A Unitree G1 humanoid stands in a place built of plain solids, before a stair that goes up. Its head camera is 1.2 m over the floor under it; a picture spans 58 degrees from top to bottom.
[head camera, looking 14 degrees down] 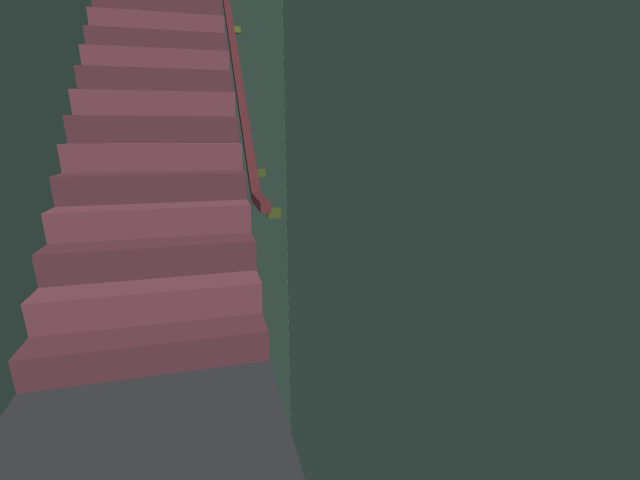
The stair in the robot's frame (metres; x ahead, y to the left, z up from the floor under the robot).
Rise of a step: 0.19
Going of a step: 0.23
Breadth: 1.20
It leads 15 degrees to the left of straight ahead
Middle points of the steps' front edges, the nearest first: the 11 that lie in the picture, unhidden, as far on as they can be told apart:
1.94 0.85 0.18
2.16 0.91 0.37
2.38 0.97 0.56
2.60 1.03 0.74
2.82 1.08 0.93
3.05 1.14 1.12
3.27 1.20 1.31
3.49 1.26 1.51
3.72 1.32 1.70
3.95 1.38 1.89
4.18 1.44 2.08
